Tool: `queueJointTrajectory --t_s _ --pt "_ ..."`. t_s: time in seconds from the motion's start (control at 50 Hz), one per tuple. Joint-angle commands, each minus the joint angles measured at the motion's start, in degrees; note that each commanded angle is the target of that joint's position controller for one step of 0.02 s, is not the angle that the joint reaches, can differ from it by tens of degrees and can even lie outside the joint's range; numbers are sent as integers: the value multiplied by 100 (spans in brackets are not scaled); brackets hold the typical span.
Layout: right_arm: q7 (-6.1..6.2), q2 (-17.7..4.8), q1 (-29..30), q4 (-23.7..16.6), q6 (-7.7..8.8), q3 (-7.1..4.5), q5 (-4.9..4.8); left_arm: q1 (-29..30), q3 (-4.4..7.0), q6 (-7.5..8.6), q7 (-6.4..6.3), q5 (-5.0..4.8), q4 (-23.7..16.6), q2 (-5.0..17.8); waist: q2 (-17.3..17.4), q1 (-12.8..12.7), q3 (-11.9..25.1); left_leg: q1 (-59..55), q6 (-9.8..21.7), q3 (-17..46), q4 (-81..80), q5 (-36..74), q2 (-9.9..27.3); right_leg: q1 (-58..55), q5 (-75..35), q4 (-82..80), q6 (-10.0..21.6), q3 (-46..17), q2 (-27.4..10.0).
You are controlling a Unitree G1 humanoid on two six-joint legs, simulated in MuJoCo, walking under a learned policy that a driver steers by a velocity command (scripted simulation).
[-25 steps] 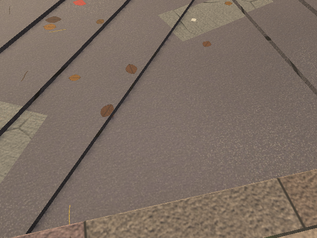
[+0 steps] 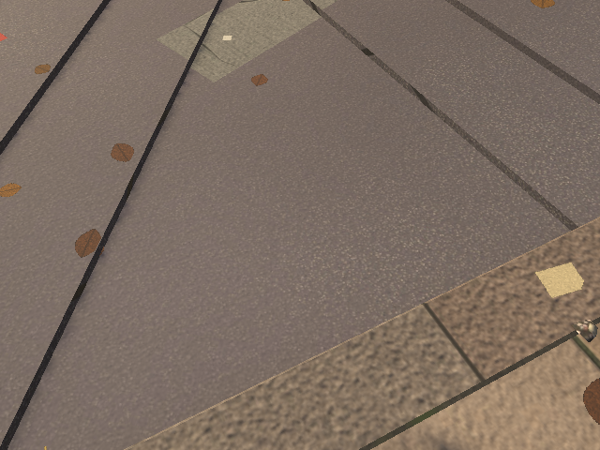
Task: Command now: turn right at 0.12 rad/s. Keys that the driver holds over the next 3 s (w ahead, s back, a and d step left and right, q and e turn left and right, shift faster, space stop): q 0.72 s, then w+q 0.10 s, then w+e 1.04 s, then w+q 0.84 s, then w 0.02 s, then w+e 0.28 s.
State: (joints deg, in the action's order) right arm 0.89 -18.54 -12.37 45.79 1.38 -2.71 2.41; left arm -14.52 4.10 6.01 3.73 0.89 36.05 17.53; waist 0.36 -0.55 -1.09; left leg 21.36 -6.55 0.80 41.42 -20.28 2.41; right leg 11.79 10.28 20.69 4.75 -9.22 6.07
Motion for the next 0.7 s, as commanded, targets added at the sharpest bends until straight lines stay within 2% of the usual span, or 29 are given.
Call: queueJointTrajectory --t_s 0.02,0.04,0.06,0.08,0.1,0.12,0.14,0.16,0.18,0.24,0.28,0.32,0.34,0.36,0.4,0.42,0.44,0.46,0.48,0.5,0.52,0.54,0.56,0.58,0.6,0.62,0.64,0.66,0.7 --pt "-231 -212 104 -209 146 66 -71 333 6 0 69 -158 -354 490 -208 39 418 -380 -18 -93 -953 693 292 -66 -1393 226 664 -901 -1520" --pt "-360 -101 150 -153 173 131 -195 452 -81 -85 200 -220 -288 404 -17 191 377 -881 21 -218 -1717 1770 247 266 -1179 386 421 -754 -1270" --pt "-447 -110 314 -216 197 149 -286 370 -137 -151 297 -179 -198 358 -152 177 433 -1254 114 -172 -1783 2157 188 473 -1134 451 185 -735 -1038" --pt "-489 -227 285 -359 245 165 -334 101 -197 -185 343 -208 -126 206 -131 140 725 -1480 376 68 -1585 3156 452 362 -811 516 -189 -639 -752" --pt "-510 -598 735 -543 326 162 -336 -597 -136 -204 292 -216 -56 336 180 -398 890 -1038 943 394 -1588 3164 710 -192 -288 375 -426 -259 -478" --pt "-496 -831 915 -512 296 55 -173 -493 -16 -240 152 -144 -76 738 74 -471 696 -202 1064 368 -1603 2036 488 -757 -424 367 -380 31 -467" --pt "-421 -1033 728 -550 317 -77 -126 -30 97 -245 18 -89 -253 1092 -64 -251 580 -2 1059 277 -1634 1789 332 -713 -357 583 -143 28 -498" --pt "-347 -1137 783 -619 359 -150 -138 56 184 -231 -133 5 -326 1277 85 -263 538 -17 1159 381 -1582 1907 297 -603 -471 623 126 18 -594" --pt "-308 -1097 824 -709 383 -175 -131 36 208 -217 -260 0 -326 1324 119 -226 501 -172 1292 479 -1535 2079 306 -408 -437 574 273 -15 -644" --pt "-224 -921 381 -692 438 -191 -152 246 98 -208 -504 -34 -544 897 188 38 528 -722 1865 1036 -1644 2335 569 66 -201 679 314 61 -662" --pt "-210 -952 115 -672 441 -254 -156 346 67 -244 -598 29 -625 768 570 185 542 -1251 2471 1815 -2033 2849 1093 517 555 1297 -77 465 -371" --pt "-185 -861 19 -643 451 -279 -140 220 58 -290 -645 140 -569 700 826 231 476 -1463 2691 2296 -2236 3393 1589 830 2148 2251 -400 776 -323" --pt "-147 -815 -35 -626 486 -291 -94 156 49 -307 -669 216 -517 685 884 302 457 -1427 2586 2365 -2308 3527 1665 912 2681 2877 -489 642 -450" --pt "-117 -765 122 -629 535 -286 -67 60 48 -323 -673 258 -462 684 839 217 414 -1332 2362 2265 -2343 3474 1578 937 2856 3120 -551 510 -591" --pt "-93 -787 637 -663 544 -280 -115 -145 -1 -338 -602 272 -319 555 567 0 363 -1377 1923 1869 -2221 3207 1093 806 2087 1804 -654 691 -602" --pt "-136 -866 951 -709 453 -277 -114 -345 -26 -317 -529 184 -174 471 524 -125 368 -1216 1805 1683 -2057 3036 768 326 1198 783 -591 913 -401" --pt "-214 -942 1277 -815 290 -275 -64 -677 8 -289 -425 -1 -20 504 584 -253 367 -856 1817 1614 -1962 2769 582 -316 146 -72 -449 1188 -132" --pt "-309 -832 1089 -783 142 -216 56 -780 101 -268 -346 -105 -27 726 600 -159 427 -379 1690 1578 -1884 2098 453 -991 -653 -217 -133 1171 -210" --pt "-363 -480 575 -692 55 -107 145 -943 283 -232 -347 -79 -202 1184 3 -133 674 404 1195 1241 -1208 661 -9 -1932 -2215 -111 674 584 -1051" --pt "-401 -152 555 -1006 110 -4 43 -1097 521 -155 -458 117 -433 1973 -1267 -246 495 1524 468 559 -113 -864 -731 -2026 -3321 -681 2427 -1873 -3130" --pt "-361 -499 708 -765 178 -106 62 -867 358 -106 -496 251 -357 1492 -444 -199 226 1420 399 693 1279 -1258 -101 -1475 -2934 -1021 2357 -1731 -3472" --pt "-222 -798 531 -588 252 -246 48 -290 222 -46 -483 174 -490 1056 -242 129 53 1022 408 481 1920 -1047 -109 -974 -2315 -1126 1820 -1023 -2963" --pt "-96 -1004 400 -501 296 -346 119 307 98 -33 -480 140 -622 728 -422 389 -6 783 428 357 2338 -824 -129 -640 -2037 -1186 1353 -396 -2456" --pt "-43 -860 394 -524 302 -333 217 537 12 -16 -501 88 -649 594 -590 474 21 664 422 359 2434 -481 -173 -570 -2206 -1183 1115 88 -2158" --pt "-117 -680 403 -507 267 -261 256 663 26 -14 -550 135 -723 688 -500 474 61 470 382 169 2636 -201 -175 -532 -2561 -1173 1048 427 -2059" --pt "-214 -511 336 -482 209 -220 150 578 75 -11 -584 200 -742 829 -395 414 145 400 296 63 2551 57 -188 -704 -2726 -1145 1004 741 -1933" --pt "-304 -424 364 -489 161 -189 4 350 134 -14 -607 228 -715 951 -350 268 170 472 191 17 2298 246 -167 -1005 -2856 -1068 1011 943 -1880" --pt "-367 -394 430 -513 122 -173 -92 67 174 -27 -609 226 -642 1020 -361 115 155 608 95 11 1925 381 -117 -1357 -3004 -999 1056 1053 -1908" --pt "-413 -366 502 -532 50 -152 -140 -512 242 -83 -581 229 -437 1073 -437 -132 79 902 0 46 1156 368 31 -2029 -3341 -883 1199 1032 -2206"
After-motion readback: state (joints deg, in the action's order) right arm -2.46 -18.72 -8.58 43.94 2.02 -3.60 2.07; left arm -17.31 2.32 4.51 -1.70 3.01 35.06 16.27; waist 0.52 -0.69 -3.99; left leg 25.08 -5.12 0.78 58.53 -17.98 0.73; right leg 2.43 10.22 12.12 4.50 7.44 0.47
